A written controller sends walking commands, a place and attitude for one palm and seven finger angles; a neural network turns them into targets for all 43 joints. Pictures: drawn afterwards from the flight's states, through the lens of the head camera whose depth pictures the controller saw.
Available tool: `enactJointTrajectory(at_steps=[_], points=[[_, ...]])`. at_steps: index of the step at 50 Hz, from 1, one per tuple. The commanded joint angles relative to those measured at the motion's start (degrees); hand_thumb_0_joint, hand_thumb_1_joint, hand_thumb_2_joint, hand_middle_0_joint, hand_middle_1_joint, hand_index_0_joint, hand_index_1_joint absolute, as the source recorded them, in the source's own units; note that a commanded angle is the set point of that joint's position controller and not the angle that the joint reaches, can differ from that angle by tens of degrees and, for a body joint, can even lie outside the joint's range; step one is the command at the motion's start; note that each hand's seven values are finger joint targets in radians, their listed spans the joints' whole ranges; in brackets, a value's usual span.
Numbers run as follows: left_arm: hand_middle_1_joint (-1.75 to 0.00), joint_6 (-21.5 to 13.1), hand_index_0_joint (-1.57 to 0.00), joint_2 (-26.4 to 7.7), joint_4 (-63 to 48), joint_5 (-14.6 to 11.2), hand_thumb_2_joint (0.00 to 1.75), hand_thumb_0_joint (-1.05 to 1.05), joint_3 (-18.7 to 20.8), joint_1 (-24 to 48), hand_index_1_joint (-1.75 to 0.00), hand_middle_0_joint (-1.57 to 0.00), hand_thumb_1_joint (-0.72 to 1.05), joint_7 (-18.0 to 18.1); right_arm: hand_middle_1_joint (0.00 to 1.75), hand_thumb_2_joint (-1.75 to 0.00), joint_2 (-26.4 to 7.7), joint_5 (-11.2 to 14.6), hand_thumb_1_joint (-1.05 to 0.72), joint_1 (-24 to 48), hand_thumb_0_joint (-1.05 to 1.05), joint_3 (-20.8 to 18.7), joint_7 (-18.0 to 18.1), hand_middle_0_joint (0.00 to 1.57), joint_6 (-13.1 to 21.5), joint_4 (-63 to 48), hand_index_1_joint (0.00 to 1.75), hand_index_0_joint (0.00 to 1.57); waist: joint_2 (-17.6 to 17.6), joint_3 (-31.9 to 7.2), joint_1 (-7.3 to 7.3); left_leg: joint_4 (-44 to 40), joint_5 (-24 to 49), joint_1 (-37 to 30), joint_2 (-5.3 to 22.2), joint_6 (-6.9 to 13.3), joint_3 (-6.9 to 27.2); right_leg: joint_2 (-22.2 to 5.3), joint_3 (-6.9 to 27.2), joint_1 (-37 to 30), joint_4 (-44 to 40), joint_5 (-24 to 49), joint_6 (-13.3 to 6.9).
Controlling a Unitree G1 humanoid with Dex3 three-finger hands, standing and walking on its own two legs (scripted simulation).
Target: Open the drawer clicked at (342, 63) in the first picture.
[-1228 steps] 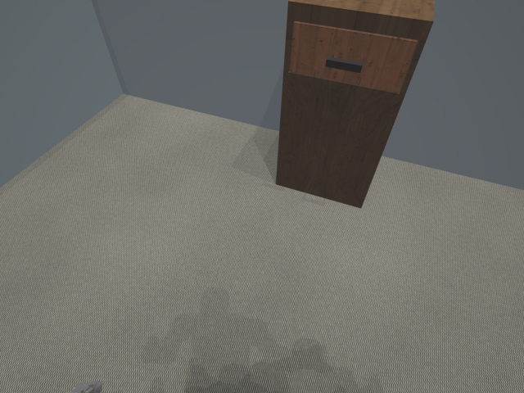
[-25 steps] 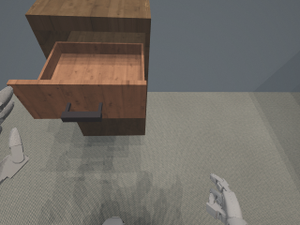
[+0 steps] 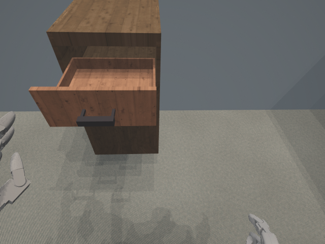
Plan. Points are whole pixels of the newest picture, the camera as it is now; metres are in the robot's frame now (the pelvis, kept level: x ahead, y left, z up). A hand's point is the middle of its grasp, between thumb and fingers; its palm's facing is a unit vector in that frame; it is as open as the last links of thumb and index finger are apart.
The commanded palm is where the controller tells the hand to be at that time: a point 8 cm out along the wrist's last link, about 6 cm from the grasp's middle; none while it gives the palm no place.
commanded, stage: stop stepping back and stand still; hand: left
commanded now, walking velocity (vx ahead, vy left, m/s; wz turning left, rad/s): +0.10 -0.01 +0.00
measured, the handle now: (97, 116) +0.52 +0.26 -0.03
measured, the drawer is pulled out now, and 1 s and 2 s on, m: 0.30 0.30 0.30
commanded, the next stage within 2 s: let the arm hang, fingers relaxed in 0.14 s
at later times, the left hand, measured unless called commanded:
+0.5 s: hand out of the picture +0.11 +0.19 -0.16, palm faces -0.02 -0.98 -0.20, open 7.4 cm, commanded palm none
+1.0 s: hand out of the picture -0.02 +0.19 -0.16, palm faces +0.02 -0.97 -0.23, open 7.4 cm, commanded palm none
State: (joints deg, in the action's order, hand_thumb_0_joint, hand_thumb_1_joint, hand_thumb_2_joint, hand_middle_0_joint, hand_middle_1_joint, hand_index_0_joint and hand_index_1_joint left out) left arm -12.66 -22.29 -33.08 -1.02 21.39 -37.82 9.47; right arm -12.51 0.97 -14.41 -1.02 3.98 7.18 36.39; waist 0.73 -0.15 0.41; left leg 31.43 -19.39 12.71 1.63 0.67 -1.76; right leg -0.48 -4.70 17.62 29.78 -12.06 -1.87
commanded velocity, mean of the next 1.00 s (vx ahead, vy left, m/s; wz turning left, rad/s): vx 0.00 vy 0.00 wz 0.00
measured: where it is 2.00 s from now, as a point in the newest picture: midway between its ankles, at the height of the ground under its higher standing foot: outside the picture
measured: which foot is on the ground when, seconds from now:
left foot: down 0.00-1.00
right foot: down 0.00-1.00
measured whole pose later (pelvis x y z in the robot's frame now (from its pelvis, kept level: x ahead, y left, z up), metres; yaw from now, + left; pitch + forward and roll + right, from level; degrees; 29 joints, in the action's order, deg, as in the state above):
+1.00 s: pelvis +0.00 +0.01 +0.01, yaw -1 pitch -3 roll +0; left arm 0.9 -8.9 66.2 0.7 0.2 -17.0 2.0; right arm -6.4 -0.2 -19.8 0.5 2.0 -0.8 64.4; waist -1.5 3.8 -0.3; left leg 23.3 -14.6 6.1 0.1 0.4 -1.9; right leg -0.9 -3.2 11.9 23.2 -8.7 -0.8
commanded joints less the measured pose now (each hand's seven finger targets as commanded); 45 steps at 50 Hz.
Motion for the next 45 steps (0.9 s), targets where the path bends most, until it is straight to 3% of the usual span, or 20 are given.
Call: enactJointTrajectory(at_steps=[1,3,5,7,9,11,12,13,14,15,17,19,22,23,26,29,32,37,40,45], points=[[-0.30,-2.82,-0.20,-7.51,-9.10,-0.13,0.90,0.00,4.66,6.55,-0.30,-0.20,0.90,0.83,0.30,-0.90,-6.11,-0.42,-0.90,5.69,0.00,-1.76,0.08,0.20,2.52,-8.37,0.30,0.20,6.16,0.49,1.76,0.46,-6.35,4.87,-1.00,2.54,0.13,-10.67,17.75,0.42,-15.50,-22.37,-3.37],[-0.30,-2.57,-0.20,-7.31,-10.17,-0.29,0.90,0.00,4.11,6.27,-0.30,-0.20,0.90,0.95,0.30,-0.90,-5.71,-0.51,-0.90,6.56,0.00,-1.08,0.17,0.20,2.21,-8.71,0.30,0.20,3.27,-0.14,1.65,-5.32,-4.63,3.17,0.27,2.89,1.83,-8.62,13.79,-0.87,-12.28,-18.54,-2.36],[-0.30,-2.66,-0.20,-7.38,-11.50,-0.29,0.90,0.00,4.43,5.03,-0.30,-0.20,0.90,0.99,0.30,-0.90,-5.75,-0.74,-0.90,7.73,0.00,-0.71,0.31,0.20,2.31,-9.50,0.30,0.20,-3.66,0.82,0.93,-12.09,-5.54,5.10,3.72,3.93,6.52,-4.37,9.77,-2.81,-7.86,-14.43,-0.19],[-0.30,-2.48,-0.20,-8.12,-12.60,0.01,0.90,0.00,5.06,4.86,-0.30,-0.20,0.90,1.13,0.30,-0.90,-5.68,-0.61,-0.90,8.24,0.00,-0.45,0.26,0.20,2.16,-9.81,0.30,0.20,-8.04,1.97,0.78,-14.81,-6.14,8.07,6.16,4.38,9.03,-2.17,6.70,-4.61,-4.13,-8.84,0.71],[-0.30,-2.77,-0.20,-7.71,-12.98,-0.04,0.90,0.00,5.03,4.42,-0.30,-0.20,0.90,1.11,0.30,-0.90,-5.43,-0.57,-0.90,8.14,0.00,-0.23,0.05,0.20,2.43,-10.01,0.30,0.20,-6.29,0.15,0.66,-13.18,0.71,9.09,5.98,3.87,8.40,-2.19,5.72,-8.68,-2.64,-0.35,0.90],[-0.30,-3.02,-0.20,-7.79,-11.83,-0.61,0.90,0.00,5.48,2.66,-0.30,-0.20,0.90,0.93,0.30,-0.90,-5.25,-0.36,-0.90,7.92,0.00,-0.31,-0.22,0.20,2.53,-9.94,0.30,0.20,-3.86,-1.79,0.59,-10.40,5.75,7.49,4.59,2.82,6.26,-3.32,7.05,-10.47,-3.99,4.85,0.68],[-0.30,5.45,-0.20,1.75,37.00,4.24,0.90,0.00,-17.58,9.76,-0.30,-0.20,0.90,-6.63,0.30,-0.90,-10.08,-0.72,-0.90,6.36,0.00,-4.14,-4.70,0.20,5.48,5.87,0.30,0.20,-2.93,-0.24,4.06,0.02,17.70,3.20,3.46,0.81,3.23,-6.68,4.60,0.20,2.52,16.12,-0.04],[-0.30,11.06,-0.20,3.13,38.22,4.30,0.90,0.00,-14.50,9.03,-0.30,-0.20,0.90,-8.14,0.30,-0.90,-8.55,-1.21,-0.90,0.35,0.00,-3.61,-5.08,0.20,0.30,5.50,0.30,0.20,-2.15,-3.94,2.14,-1.46,21.29,2.14,3.46,0.35,3.48,-6.49,5.97,-1.26,3.10,16.36,-0.31],[-0.30,12.18,-0.20,4.09,39.85,3.64,0.90,0.00,-14.92,10.28,-0.30,-0.20,0.90,-8.34,0.30,-0.90,-6.03,-1.04,-0.90,-0.61,0.00,-2.50,-4.80,0.20,-2.06,4.40,0.30,0.20,1.08,-5.30,1.31,-0.93,20.76,3.32,3.43,1.13,4.48,-5.41,4.35,-2.48,3.27,13.86,-0.21],[-0.30,12.56,-0.20,4.26,42.56,3.54,0.90,0.00,-15.52,12.27,-0.30,-0.20,0.90,-8.48,0.30,-0.90,-5.80,-1.23,-0.90,-0.05,0.00,-1.87,-4.62,0.20,-3.09,3.86,0.30,0.20,3.83,-4.71,0.87,-0.78,18.11,4.62,3.16,1.60,5.10,-5.40,4.73,-2.89,2.93,12.01,-0.27],[-0.30,12.83,-0.20,3.41,49.81,3.45,0.90,0.00,-16.31,16.33,-0.30,-0.20,0.90,-8.38,0.30,-0.90,-5.30,-1.79,-0.90,-0.13,0.00,-1.44,-4.38,0.20,-4.37,4.12,0.30,0.20,10.15,-4.41,0.76,0.39,17.95,4.31,1.39,1.46,4.79,-6.79,6.38,-5.31,1.70,15.41,-1.51],[-0.30,13.45,-0.20,2.56,57.51,3.15,0.90,0.00,-16.95,18.86,-0.30,-0.20,0.90,-8.13,0.30,-0.90,-5.69,-2.08,-0.90,0.15,0.00,-1.04,-3.86,0.20,-5.67,5.59,0.30,0.20,7.05,-3.01,0.31,-1.46,19.41,2.97,1.13,1.25,4.76,-7.27,7.24,-6.92,1.01,18.07,-1.63],[-0.30,13.85,-0.20,2.52,69.21,2.53,0.90,0.00,-17.92,21.71,-0.30,-0.20,0.90,-7.84,0.30,-0.90,-5.46,-2.08,-0.90,0.76,0.00,-0.27,-3.21,0.20,-6.40,9.26,0.30,0.20,-4.32,-0.72,-0.45,-6.88,22.99,1.40,3.01,1.21,5.88,-4.97,6.47,-8.67,-0.50,14.25,-0.36],[-0.30,13.80,-0.20,2.61,72.71,2.38,0.90,0.00,-18.22,22.02,-0.30,-0.20,0.90,-7.83,0.30,-0.90,-5.19,-2.00,-0.90,0.68,0.00,0.04,-2.96,0.20,-6.53,10.71,0.30,0.20,-5.98,0.21,-0.70,-7.74,22.50,1.98,3.45,1.32,5.88,-4.54,6.40,-9.79,-1.67,12.37,-0.02],[-0.30,13.28,-0.20,2.98,81.55,1.96,0.90,0.00,-18.96,21.41,-0.30,-0.20,0.90,-8.07,0.30,-0.90,-4.27,-1.47,-0.90,-0.41,0.00,0.54,-2.58,0.20,-6.89,14.76,0.30,0.20,-5.94,0.85,-0.79,-9.79,13.32,0.70,2.86,0.93,4.79,-4.99,7.81,-10.55,-6.21,7.88,-0.51],[-0.30,13.03,-0.20,4.62,86.29,2.00,0.90,0.00,-18.69,20.67,-0.30,-0.20,0.90,-7.98,0.30,-0.90,-2.55,-1.68,-0.90,-3.18,0.00,0.40,-2.27,0.20,-7.21,17.89,0.30,0.20,-9.41,1.11,-0.59,-11.10,10.34,-0.13,3.11,1.18,4.70,-4.91,7.19,-10.77,-8.57,6.16,-0.74],[-0.30,12.76,-0.20,4.89,90.14,1.81,0.90,0.00,-19.31,20.20,-0.30,-0.20,0.90,-7.96,0.30,-0.90,-2.27,-1.35,-0.90,-5.62,0.00,0.38,-2.10,0.20,-7.39,20.38,0.30,0.20,-3.82,2.31,-0.36,-11.82,10.14,-1.40,3.79,1.23,4.85,-4.89,6.65,-9.70,-9.77,6.05,-0.89],[-0.30,12.74,-0.20,5.76,94.70,1.70,0.90,0.00,-19.96,18.75,-0.30,-0.20,0.90,-7.70,0.30,-0.90,-1.34,-1.18,-0.90,-8.51,0.00,0.51,-1.85,0.20,-7.43,23.93,0.30,0.20,-3.62,4.09,-0.34,-13.04,8.74,-1.53,3.90,1.38,4.45,-4.85,6.33,-8.64,-10.79,3.55,-0.81],[-0.30,12.80,-0.20,6.17,96.21,1.63,0.90,0.00,-20.19,18.39,-0.30,-0.20,0.90,-7.59,0.30,-0.90,-0.79,-1.24,-0.90,-9.95,0.00,0.63,-1.79,0.20,-7.39,25.39,0.30,0.20,-0.77,4.82,-0.20,-13.51,7.90,-0.89,3.95,1.55,4.64,-4.89,6.39,-8.53,-10.96,2.57,-0.73],[-0.30,12.84,-0.20,6.85,97.48,1.70,0.90,0.00,-20.18,18.05,-0.30,-0.20,0.90,-7.33,0.30,-0.90,0.29,-1.34,-0.90,-10.90,0.00,0.63,-1.77,0.20,-7.34,26.91,0.30,0.20,-0.73,6.70,-0.23,-14.32,6.81,-0.09,3.81,1.56,4.64,-4.72,6.34,-7.47,-10.93,1.10,-0.60]])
